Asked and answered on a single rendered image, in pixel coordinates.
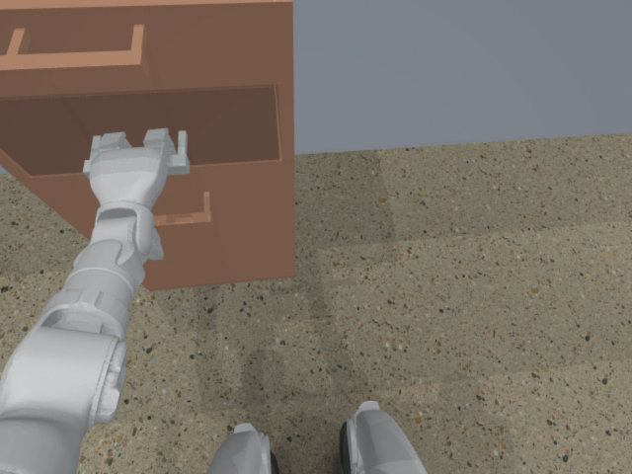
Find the robot thigh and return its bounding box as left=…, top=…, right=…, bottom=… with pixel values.
left=206, top=431, right=272, bottom=474
left=347, top=410, right=428, bottom=474

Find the drawer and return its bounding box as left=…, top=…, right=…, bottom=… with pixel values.
left=0, top=84, right=279, bottom=176

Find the robot left forearm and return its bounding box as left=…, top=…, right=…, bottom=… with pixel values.
left=0, top=201, right=154, bottom=414

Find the robot left thigh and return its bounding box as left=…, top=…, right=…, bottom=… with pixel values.
left=206, top=431, right=272, bottom=474

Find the cabinet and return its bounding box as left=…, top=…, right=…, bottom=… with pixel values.
left=0, top=0, right=295, bottom=291

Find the robot left upper arm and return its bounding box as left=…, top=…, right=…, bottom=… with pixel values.
left=0, top=326, right=128, bottom=474

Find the robot right thigh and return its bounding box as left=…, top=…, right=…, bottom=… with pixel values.
left=347, top=410, right=428, bottom=474

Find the handle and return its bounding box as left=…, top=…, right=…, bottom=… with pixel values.
left=83, top=130, right=190, bottom=180
left=153, top=211, right=213, bottom=231
left=0, top=50, right=149, bottom=87

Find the robot left hand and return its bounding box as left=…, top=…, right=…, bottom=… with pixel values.
left=90, top=128, right=177, bottom=261

